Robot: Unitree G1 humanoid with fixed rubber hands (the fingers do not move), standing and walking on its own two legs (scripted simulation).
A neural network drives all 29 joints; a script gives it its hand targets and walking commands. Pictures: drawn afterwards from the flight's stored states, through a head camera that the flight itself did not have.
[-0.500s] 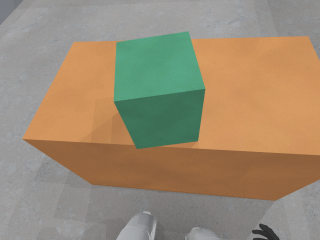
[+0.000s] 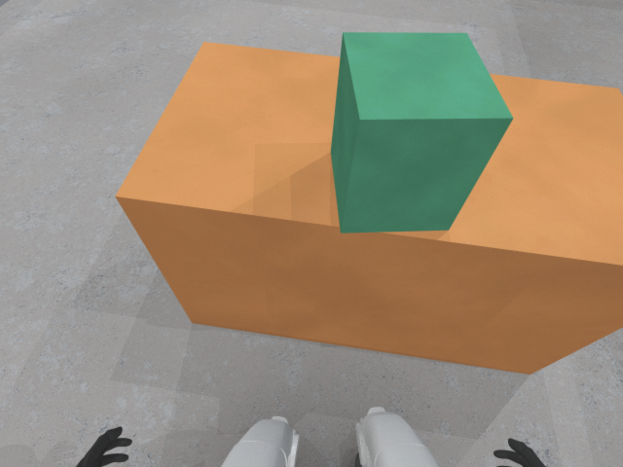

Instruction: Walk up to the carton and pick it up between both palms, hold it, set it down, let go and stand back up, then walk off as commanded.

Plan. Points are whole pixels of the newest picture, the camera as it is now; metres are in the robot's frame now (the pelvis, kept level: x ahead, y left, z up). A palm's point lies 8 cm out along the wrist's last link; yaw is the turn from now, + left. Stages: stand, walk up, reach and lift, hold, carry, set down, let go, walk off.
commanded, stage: walk off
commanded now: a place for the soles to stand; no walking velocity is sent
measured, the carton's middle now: (399, 139) +0.61 -0.10 +0.03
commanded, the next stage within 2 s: none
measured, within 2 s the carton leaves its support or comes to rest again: neither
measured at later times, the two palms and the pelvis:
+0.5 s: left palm out of the picture -0.11 +0.32 -0.14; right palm out of the picture +0.01 -0.29 -0.08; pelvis -0.12 -0.01 -0.01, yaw -1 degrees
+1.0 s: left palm out of the picture -0.29 +0.30 -0.09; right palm out of the picture -0.21 -0.31 -0.16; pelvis -0.32 -0.03 -0.02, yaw +4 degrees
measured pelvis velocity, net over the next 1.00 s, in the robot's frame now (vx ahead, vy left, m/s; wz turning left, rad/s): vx -0.32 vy -0.03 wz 0.07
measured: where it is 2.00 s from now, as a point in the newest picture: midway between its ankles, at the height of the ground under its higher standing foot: outside the picture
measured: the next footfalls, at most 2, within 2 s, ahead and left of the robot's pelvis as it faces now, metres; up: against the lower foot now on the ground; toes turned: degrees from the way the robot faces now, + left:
right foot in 0.62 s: -0.12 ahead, -0.16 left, +0.00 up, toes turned +6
left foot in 1.02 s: -0.34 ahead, +0.08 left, +0.00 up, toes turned -3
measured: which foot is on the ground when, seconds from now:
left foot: down 0.00-0.62, up 0.64-1.00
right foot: up 0.00-0.60, down 0.62-1.00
